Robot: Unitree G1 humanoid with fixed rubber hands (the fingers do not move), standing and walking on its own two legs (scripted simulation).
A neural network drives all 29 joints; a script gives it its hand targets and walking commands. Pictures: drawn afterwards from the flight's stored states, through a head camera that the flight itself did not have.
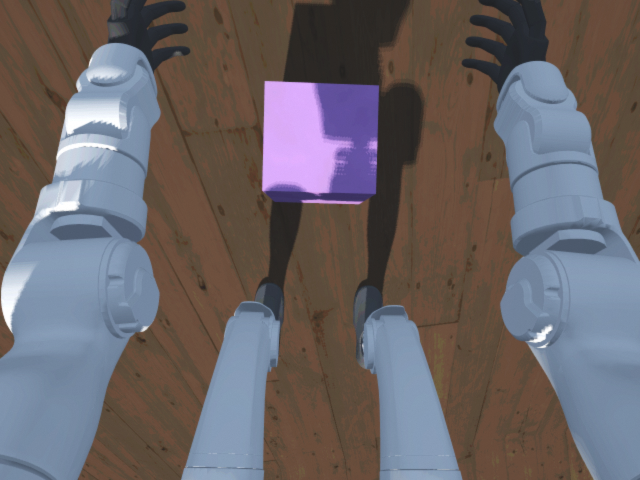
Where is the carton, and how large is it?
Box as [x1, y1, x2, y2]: [262, 81, 378, 203]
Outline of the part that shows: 265,81 262,190 274,201 359,203 374,194 376,175 378,85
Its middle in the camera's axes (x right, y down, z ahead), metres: -0.01 -0.19 +0.83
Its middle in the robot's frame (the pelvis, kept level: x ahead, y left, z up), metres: +0.54 +0.01 -0.52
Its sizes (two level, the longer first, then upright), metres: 0.210 0.200 0.250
